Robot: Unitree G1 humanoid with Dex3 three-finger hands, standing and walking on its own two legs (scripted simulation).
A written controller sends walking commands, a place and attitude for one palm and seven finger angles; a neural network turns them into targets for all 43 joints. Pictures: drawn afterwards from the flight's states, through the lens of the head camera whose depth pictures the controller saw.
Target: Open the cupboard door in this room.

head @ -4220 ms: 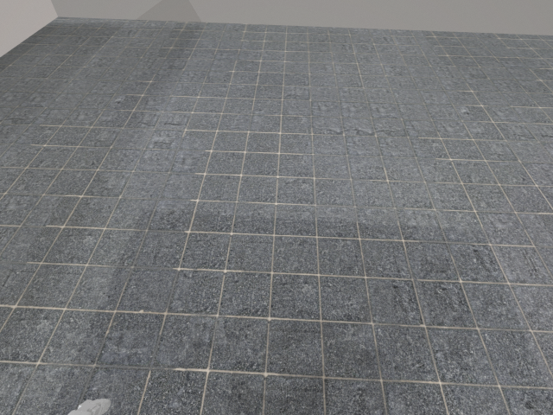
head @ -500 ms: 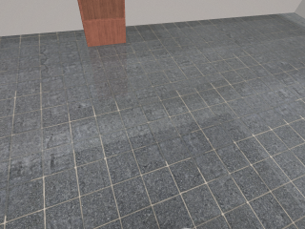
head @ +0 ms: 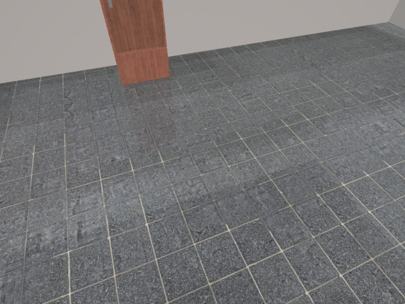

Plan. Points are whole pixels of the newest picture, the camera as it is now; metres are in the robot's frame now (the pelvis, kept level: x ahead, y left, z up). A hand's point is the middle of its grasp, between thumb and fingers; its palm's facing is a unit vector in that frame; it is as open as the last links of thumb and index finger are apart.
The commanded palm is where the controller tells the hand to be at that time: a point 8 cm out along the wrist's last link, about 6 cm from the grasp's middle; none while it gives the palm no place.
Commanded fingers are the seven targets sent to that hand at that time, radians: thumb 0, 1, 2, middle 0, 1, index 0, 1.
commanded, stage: stand and wait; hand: left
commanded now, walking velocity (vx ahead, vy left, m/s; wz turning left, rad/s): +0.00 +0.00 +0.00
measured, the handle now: out of the picture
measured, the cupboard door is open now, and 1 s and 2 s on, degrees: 0 0 0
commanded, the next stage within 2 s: turn or walk to find it in 0.50 s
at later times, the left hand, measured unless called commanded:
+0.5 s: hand out of the picture -0.03 +0.16 -0.18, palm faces +0.04 -0.99 -0.15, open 7.4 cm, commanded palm none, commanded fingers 0.00 0.90 0.90 -0.20 -0.30 -0.20 -0.30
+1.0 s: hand out of the picture -0.01 +0.18 -0.18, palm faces +0.10 -0.97 -0.20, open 7.4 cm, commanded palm none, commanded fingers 0.00 0.90 0.90 -0.20 -0.30 -0.20 -0.30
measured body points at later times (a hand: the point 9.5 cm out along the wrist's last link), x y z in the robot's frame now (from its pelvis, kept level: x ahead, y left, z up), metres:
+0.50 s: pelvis -0.01 +0.01 +0.00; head -0.01 +0.01 +0.45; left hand -0.03 +0.21 -0.16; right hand -0.02 -0.20 -0.16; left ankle +0.02 +0.11 -0.74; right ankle +0.00 -0.12 -0.74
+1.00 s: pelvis -0.01 +0.01 +0.00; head +0.00 +0.01 +0.45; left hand -0.01 +0.24 -0.16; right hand +0.02 -0.22 -0.16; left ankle +0.02 +0.11 -0.74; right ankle +0.00 -0.12 -0.74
